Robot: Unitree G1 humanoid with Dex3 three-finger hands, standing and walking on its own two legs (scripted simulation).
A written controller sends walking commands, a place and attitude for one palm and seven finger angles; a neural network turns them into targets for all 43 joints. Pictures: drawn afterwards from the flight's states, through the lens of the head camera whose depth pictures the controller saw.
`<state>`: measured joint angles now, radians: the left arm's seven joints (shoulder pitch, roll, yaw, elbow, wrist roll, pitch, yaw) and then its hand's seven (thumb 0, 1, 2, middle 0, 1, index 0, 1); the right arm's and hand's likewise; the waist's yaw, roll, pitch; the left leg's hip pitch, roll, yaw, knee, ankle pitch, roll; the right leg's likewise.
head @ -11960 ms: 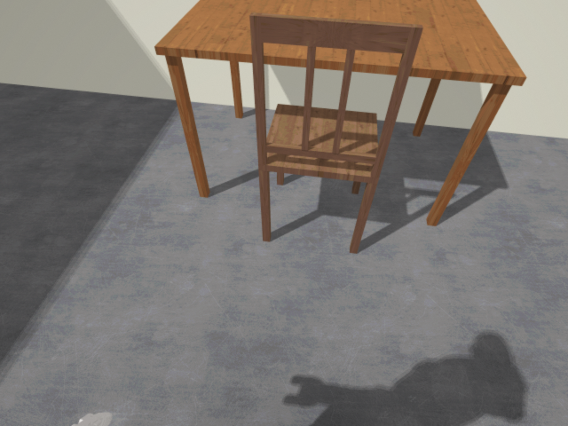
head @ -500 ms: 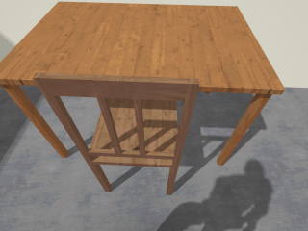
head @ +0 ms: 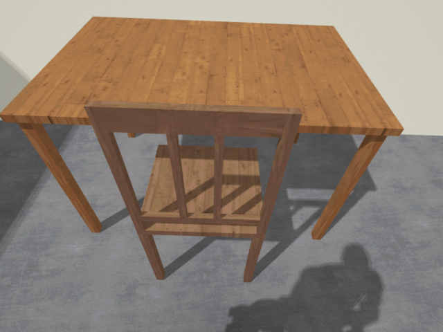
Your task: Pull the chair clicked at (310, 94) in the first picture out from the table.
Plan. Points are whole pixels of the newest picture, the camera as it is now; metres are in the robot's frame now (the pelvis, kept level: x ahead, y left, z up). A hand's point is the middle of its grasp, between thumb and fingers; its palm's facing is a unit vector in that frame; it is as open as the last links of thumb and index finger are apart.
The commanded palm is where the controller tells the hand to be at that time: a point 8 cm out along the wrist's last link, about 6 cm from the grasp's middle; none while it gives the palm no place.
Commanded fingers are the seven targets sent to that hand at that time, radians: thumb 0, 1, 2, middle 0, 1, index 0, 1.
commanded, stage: come to a stop and stand still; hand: left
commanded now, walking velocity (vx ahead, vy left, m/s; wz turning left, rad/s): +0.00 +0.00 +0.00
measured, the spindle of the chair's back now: (178, 180) +0.48 +0.14 -0.06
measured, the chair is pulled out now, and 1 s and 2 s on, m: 0.00 0.00 0.00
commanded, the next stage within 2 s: look again from close up in 0.16 s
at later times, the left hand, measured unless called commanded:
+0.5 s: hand out of the picture -0.02 +0.15 -0.17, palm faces +0.03 -0.99 -0.16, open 7.4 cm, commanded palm none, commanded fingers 0.00 0.90 0.90 -0.20 -0.30 -0.20 -0.30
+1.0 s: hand out of the picture +0.01 +0.15 -0.17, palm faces +0.02 -0.98 -0.18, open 7.4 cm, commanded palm none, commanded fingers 0.00 0.90 0.90 -0.20 -0.30 -0.20 -0.30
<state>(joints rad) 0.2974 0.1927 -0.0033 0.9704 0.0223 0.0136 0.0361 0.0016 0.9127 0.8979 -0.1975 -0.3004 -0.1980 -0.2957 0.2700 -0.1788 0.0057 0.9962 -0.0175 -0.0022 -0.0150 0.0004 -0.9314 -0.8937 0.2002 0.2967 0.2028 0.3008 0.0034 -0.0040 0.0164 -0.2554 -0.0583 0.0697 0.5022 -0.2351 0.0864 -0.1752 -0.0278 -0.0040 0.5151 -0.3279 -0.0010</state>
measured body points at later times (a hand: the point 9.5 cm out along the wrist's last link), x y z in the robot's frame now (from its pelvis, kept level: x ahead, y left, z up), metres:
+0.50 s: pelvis +0.02 +0.00 +0.00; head +0.03 +0.00 +0.45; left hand -0.02 +0.20 -0.16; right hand +0.02 -0.23 -0.15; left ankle +0.03 +0.06 -0.73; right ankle -0.03 -0.14 -0.73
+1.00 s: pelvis +0.02 -0.02 +0.01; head +0.04 -0.01 +0.46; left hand +0.01 +0.20 -0.16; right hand +0.03 -0.24 -0.15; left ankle +0.03 +0.06 -0.73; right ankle -0.03 -0.14 -0.73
